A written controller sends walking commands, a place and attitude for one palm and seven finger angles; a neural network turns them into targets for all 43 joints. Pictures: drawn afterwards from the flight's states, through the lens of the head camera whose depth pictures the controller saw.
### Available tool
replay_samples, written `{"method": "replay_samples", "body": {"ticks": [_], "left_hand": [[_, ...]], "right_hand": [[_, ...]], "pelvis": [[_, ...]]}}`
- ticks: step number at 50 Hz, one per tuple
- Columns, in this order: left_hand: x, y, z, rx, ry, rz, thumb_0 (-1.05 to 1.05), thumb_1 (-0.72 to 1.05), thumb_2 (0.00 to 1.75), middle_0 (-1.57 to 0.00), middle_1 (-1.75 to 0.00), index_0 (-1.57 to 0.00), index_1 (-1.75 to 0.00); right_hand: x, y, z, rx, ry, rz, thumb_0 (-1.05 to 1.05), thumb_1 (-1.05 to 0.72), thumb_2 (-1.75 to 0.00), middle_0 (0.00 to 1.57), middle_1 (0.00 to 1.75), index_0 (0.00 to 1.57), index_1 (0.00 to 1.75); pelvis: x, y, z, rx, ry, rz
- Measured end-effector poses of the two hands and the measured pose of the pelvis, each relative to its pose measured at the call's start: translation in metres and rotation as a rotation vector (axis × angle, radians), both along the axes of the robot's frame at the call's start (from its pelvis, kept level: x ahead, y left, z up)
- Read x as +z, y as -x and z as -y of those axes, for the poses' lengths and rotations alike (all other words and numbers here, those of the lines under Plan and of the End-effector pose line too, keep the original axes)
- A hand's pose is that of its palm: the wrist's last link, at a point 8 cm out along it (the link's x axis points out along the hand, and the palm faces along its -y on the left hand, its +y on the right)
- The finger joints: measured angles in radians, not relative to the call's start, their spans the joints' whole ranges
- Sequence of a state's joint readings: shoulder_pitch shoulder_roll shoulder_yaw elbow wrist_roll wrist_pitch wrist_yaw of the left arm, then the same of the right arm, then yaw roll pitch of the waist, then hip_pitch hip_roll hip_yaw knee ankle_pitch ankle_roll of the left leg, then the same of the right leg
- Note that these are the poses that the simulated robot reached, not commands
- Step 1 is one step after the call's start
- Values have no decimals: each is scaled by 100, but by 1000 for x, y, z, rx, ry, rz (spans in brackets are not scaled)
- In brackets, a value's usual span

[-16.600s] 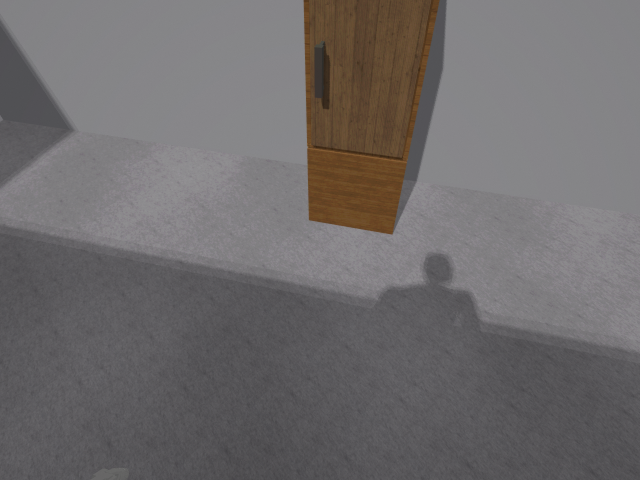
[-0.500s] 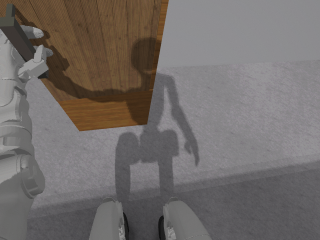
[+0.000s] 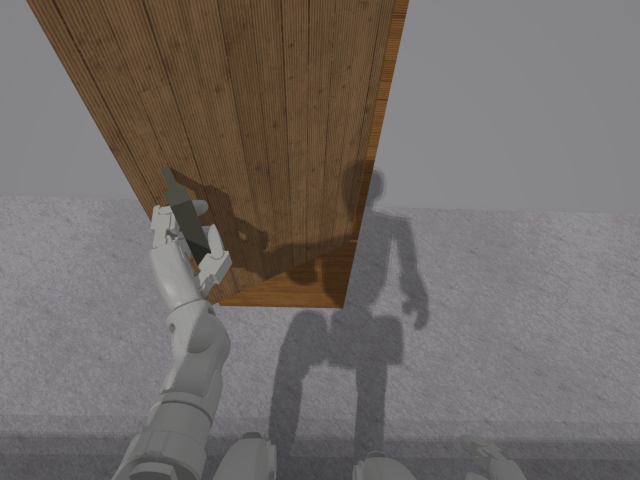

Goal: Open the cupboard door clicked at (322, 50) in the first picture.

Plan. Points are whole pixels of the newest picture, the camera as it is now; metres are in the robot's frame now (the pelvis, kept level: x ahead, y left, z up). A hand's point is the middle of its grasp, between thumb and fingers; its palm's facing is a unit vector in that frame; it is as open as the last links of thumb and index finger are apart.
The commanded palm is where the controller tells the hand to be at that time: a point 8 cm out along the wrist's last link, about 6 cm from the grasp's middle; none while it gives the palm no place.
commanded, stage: pull the door open along its arc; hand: left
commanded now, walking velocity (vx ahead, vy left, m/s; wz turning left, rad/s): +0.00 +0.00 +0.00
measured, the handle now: (188, 223) +0.43 +0.19 +0.04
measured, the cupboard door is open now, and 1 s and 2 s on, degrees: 30 51 56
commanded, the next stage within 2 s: open thumb and fingers to let go in 0.26 s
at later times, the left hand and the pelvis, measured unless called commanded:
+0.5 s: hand (288, 309) +0.31 +0.05 +0.03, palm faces +0.39 -0.92 -0.03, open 6.4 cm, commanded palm +0.27 +0.10 +0.03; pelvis -0.01 -0.04 +0.00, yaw +3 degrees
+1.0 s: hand (285, 306) +0.32 +0.05 +0.04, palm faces +0.38 -0.93 -0.01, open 13.9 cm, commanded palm +0.27 +0.09 +0.03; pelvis -0.01 -0.03 +0.00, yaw +3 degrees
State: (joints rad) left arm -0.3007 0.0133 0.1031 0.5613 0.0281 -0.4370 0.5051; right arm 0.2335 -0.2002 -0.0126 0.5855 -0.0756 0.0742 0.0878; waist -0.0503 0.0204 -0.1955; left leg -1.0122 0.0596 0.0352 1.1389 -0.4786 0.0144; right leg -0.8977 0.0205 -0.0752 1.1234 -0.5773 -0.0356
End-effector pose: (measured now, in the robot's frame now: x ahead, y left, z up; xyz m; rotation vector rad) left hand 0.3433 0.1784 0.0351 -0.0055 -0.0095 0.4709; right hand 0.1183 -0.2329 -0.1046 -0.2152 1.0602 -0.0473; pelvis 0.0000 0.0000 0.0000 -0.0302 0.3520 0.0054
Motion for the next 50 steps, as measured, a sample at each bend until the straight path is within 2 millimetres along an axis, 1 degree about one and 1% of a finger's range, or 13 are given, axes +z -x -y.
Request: {"method": "replay_samples", "body": {"ticks": [5, 10, 16, 19, 25, 29, 34, 43, 46, 50], "left_hand": [[1, 29, 25, -30, -1, -2, 1, 70, 72, -32, -134, -33, -132], [2, 51, 50, -49, 6, -8, 1, 69, 72, -31, -133, -32, -132], [4, 71, 81, -100, 8, -27, 2, 69, 72, -29, -132, -32, -132], [4, 76, 90, -102, -1, -26, 2, 68, 72, -30, -132, -32, -133], [0, 70, 88, -73, -34, -14, 1, 63, 75, -35, -133, -34, -133], [1, 67, 85, -61, -27, -16, 1, 54, 73, -36, -131, -35, -131], [1, 66, 84, -62, -21, -18, 1, 31, 64, -36, -129, -35, -129], [0, 66, 84, -73, -17, -8, 0, -22, 42, -34, -122, -32, -122], [0, 66, 84, -79, -17, -8, 0, -34, 37, -33, -117, -31, -117], [0, 66, 84, -85, -13, -9, 0, -42, 33, -31, -105, -29, -105]], "right_hand": [[3, -11, -1, 30, -15, 37, 1, -90, -90, 20, 30, 20, 30], [4, -17, 1, 55, -23, 74, 1, -90, -90, 20, 30, 20, 30], [6, -27, 4, 73, -33, 134, 1, -90, -90, 20, 30, 20, 30], [7, -33, 5, 81, -34, 164, 1, -90, -90, 20, 30, 20, 30], [0, -38, 10, 91, -28, 175, 1, -90, -90, 20, 30, 20, 30], [-4, -35, 14, 87, -31, 161, 1, -90, -90, 20, 30, 20, 30], [-6, -27, 20, 78, -26, 130, 1, -90, -90, 20, 30, 20, 30], [-9, -13, 27, 53, -3, 88, 1, -90, -90, 20, 30, 20, 30], [-9, -12, 26, 50, -2, 86, 1, -90, -90, 19, 30, 20, 30], [-7, -12, 21, 51, -5, 94, 1, -90, -90, 19, 30, 20, 30]], "pelvis": [[3, 2, 8, 16, -6, 31], [3, 5, 15, 27, -14, 46], [3, 6, 23, 28, -28, 59], [2, 8, 27, 32, -35, 62], [-3, 13, 36, 42, -42, 59], [-3, 14, 39, 44, -45, 57], [-1, 13, 40, 44, -49, 54], [-1, 13, 37, 41, -48, 50], [-1, 14, 35, 39, -45, 50], [-1, 14, 32, 36, -42, 50]]}}
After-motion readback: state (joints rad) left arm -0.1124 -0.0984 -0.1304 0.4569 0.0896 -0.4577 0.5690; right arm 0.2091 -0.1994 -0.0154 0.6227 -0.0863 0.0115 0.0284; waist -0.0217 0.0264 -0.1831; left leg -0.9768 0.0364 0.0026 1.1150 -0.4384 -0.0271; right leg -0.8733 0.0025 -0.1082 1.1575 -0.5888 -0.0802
